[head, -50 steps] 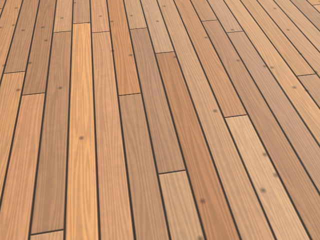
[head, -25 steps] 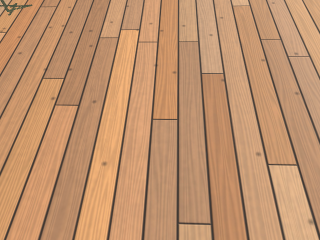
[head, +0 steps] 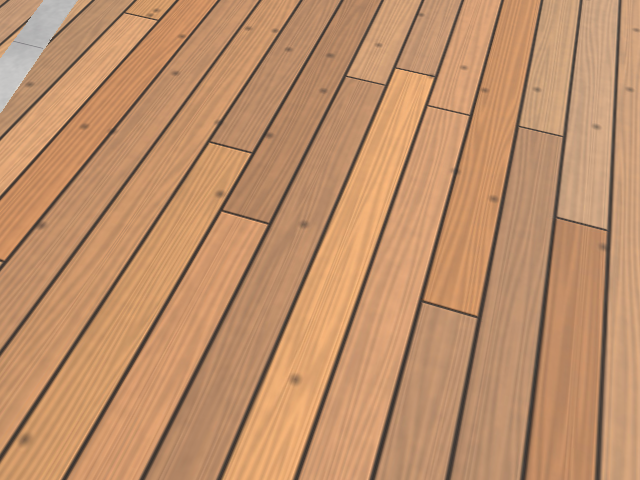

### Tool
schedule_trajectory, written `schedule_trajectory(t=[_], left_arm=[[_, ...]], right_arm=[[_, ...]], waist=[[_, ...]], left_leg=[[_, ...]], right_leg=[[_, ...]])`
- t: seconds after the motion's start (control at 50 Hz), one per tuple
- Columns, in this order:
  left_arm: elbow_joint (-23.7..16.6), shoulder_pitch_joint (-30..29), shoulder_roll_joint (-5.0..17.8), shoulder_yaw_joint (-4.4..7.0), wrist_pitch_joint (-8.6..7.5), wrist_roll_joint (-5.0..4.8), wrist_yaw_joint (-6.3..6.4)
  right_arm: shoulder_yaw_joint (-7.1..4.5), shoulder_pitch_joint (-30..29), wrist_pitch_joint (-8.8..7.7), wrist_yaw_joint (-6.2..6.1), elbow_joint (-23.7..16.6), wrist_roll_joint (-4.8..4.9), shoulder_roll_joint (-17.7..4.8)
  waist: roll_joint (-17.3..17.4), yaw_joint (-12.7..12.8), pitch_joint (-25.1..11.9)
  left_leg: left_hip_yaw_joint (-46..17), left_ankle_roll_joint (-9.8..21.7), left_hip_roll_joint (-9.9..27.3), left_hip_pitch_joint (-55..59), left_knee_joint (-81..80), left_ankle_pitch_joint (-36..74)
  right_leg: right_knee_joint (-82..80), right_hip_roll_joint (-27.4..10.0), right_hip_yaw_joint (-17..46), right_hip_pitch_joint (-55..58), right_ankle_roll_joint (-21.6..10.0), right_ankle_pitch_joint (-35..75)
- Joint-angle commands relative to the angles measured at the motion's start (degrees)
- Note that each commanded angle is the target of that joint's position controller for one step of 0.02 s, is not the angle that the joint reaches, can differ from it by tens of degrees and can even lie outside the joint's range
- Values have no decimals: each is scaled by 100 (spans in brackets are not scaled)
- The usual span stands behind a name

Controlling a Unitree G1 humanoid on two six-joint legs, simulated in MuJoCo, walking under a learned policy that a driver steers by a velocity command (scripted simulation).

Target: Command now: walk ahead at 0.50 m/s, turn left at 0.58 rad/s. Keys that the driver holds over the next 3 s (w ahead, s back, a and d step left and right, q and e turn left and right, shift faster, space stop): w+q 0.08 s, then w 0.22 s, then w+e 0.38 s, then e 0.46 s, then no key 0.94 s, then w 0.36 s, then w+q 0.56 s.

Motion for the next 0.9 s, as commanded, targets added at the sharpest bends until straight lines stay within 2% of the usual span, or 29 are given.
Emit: schedule_trajectory(t=[0.02, 0.08, 0.16, 0.2, 0.26, 0.32, 0.34, 0.36, 0.38, 0.4, 0.42, 0.44, 0.46, 0.48, 0.5, 0.52, 0.54, 0.58, 0.62, 0.68, 0.76, 0.8, 0.82, 0.84, 0.86, 0.88, 0.9], left_arm=[[-375, 247, 551, 177, 57, 125, 23], [-627, -368, 421, 137, 123, 179, 59], [-790, -1031, 224, 37, 68, 115, -47], [-885, -1330, 219, 10, 26, 74, -120], [-1062, -1667, 339, 12, -45, 53, -216], [-1099, -1517, 442, 29, -100, 35, -287], [-1039, -1250, 518, 58, -103, 31, -289], [-896, -738, 635, 124, -102, 41, -273], [-691, 92, 831, 207, -93, 76, -255], [-556, 1084, 1158, 267, -70, 126, -248], [-359, 1428, 1342, 334, -20, 80, -308], [-386, 1322, 849, 209, 16, -105, -319], [-509, 869, 647, 148, 70, -81, -280], [-612, 596, 628, 120, 115, 2, -267], [-657, 476, 596, 104, 132, 35, -264], [-682, 442, 569, 81, 131, 79, -249], [-686, 440, 545, 75, 138, 59, -242], [-674, 530, 643, 106, 134, -1, -194], [-649, 671, 828, 171, 162, -28, -119], [-595, 939, 890, 201, 242, -74, -39], [-493, 1335, 878, 220, 445, -94, 44], [-577, 1267, 869, 236, 538, -97, 101], [-674, 1088, 863, 243, 567, -96, 129], [-796, 861, 787, 227, 583, -97, 141], [-977, 746, 533, 154, 558, -27, 132], [-1013, 1350, 161, 51, 527, 110, 126], [-1018, 2201, 443, 26, 514, -21, 90]], right_arm=[[-134, -103, -157, -86, -486, -4, -662], [-181, 264, -158, -214, -411, 20, -855], [-116, 620, -119, -286, -277, 30, -714], [-106, 800, -126, -284, -177, 27, -740], [-100, 1071, -100, -294, -30, 26, -767], [-125, 1063, -25, -341, 30, 1, -865], [-136, 950, -7, -345, 9, -9, -917], [-126, 820, 7, -340, -20, -15, -926], [-78, 694, 4, -327, -80, -52, -854], [28, 822, -31, -322, -174, -176, -623], [141, 1575, -128, -265, -124, -65, -199], [96, 1192, -223, -233, -158, -28, -670], [44, 471, -296, -197, -344, 56, -864], [67, 78, -352, -198, -431, 0, -792], [44, -25, -383, -204, -484, -105, -740], [33, 56, -379, -209, -517, -158, -677], [38, 130, -357, -220, -530, -169, -601], [61, 72, -288, -261, -588, -175, -480], [106, -363, -252, -293, -732, -173, -389], [152, -1000, -285, -260, -862, -141, -291], [110, -1502, -346, -191, -1028, -117, -396], [45, -1436, -369, -166, -1037, -108, -538], [14, -1261, -389, -165, -1003, -111, -596], [-26, -928, -413, -184, -932, -142, -672], [-98, -388, -423, -236, -878, -241, -960], [-132, 34, -334, -307, -907, -313, -1242], [-137, 284, -206, -260, -770, -209, -1200]], waist=[[200, 216, -666], [258, 54, -451], [576, -281, -350], [633, -430, -235], [612, -564, -101], [730, -423, -105], [805, -277, -224], [804, 2, -544], [703, 392, -1153], [-50, 653, -2017], [-1794, 322, -2453], [-1220, 491, -1973], [-646, 509, -1074], [-36, 406, -648], [187, 250, -449], [70, 88, -517], [-87, 6, -550], [-256, -36, -541], [-261, 60, -432], [-320, 285, -365], [-478, 415, -446], [-560, 296, -550], [-630, 149, -599], [-602, -89, -749], [-284, -294, -1331], [1007, -131, -1991], [2043, 67, -2748]], left_leg=[[-1982, 1094, 1496, 895, -1517, 1477], [-1661, 1001, 1301, 753, -1573, 1752], [-1323, 646, 1084, 851, -1531, 1258], [-1422, 600, 1189, 938, -1532, 977], [-1731, 634, 1511, 1667, -1193, 1181], [-1881, 540, 1771, 2263, -868, 1953], [-1761, 462, 1736, 2305, -631, 2763], [-1520, 361, 1552, 2276, -103, 3882], [-1234, 204, 1285, 1905, 884, 4268], [-957, 0, 855, 729, 2608, 2614], [-649, -448, -32, -1431, 4406, -1745], [-1014, -389, 294, -2240, 4891, -2076], [-896, -371, 554, -2556, 4822, -1527], [-755, -377, 733, -2395, 4528, -1151], [-695, -428, 872, -2225, 4118, -920], [-692, -477, 985, -1911, 3799, -788], [-641, -549, 1009, -1748, 3496, -762], [-502, -717, 999, -1647, 2931, -745], [-420, -851, 937, -1612, 2180, -235], [-426, -910, 740, -1231, 1031, 887], [-419, -873, 306, -720, 250, 1226], [-540, -777, 226, -464, -79, 986], [-563, -694, 248, -222, -304, 1002], [-525, -559, 397, 339, -702, 1479], [-986, -232, 1148, 1559, -529, 2512], [-2227, 408, 2559, 3155, 20, 5025], [-3689, 1219, 3547, 3705, -10, 4497]], right_leg=[[-524, -269, 176, -772, 124, 480], [-1559, -92, 76, -1041, 327, 1296], [-3225, 154, -20, -773, 274, 2662], [-3624, 231, -68, -620, 202, 2930], [-3949, 276, -36, -974, 21, 2565], [-4172, 361, -135, -934, -215, 1843], [-4218, 474, -270, -536, -333, 1621], [-4362, 673, -471, 248, -497, 1688], [-4251, 512, -283, 1530, -769, 2024], [-4055, -476, 1058, 3303, -1290, 2368], [-4745, -1538, 3640, 4949, -2150, 1232], [-5181, -1420, 4121, 4829, -1943, 87], [-5304, -1225, 3331, 4016, -1682, 189], [-5424, -985, 2767, 3221, -1577, 839], [-5517, -811, 2466, 2713, -1558, 1441], [-5605, -648, 2249, 2444, -1539, 1861], [-5685, -521, 2071, 2289, -1550, 2083], [-5776, -433, 1784, 1966, -1603, 2399], [-5854, -336, 1564, 1671, -1551, 2412], [-5777, -106, 1348, 1414, -1294, 2135], [-5022, -9, 1489, 1602, -1010, 3051], [-4607, -36, 1867, 1838, -871, 2954], [-4355, 9, 1999, 1887, -775, 2938], [-3917, 205, 1942, 1773, -585, 2876], [-2885, 495, 1698, 1252, -346, 2264], [-1337, 1169, 960, -38, -10, -1102], [-45, 1064, 742, -824, 135, -2387]])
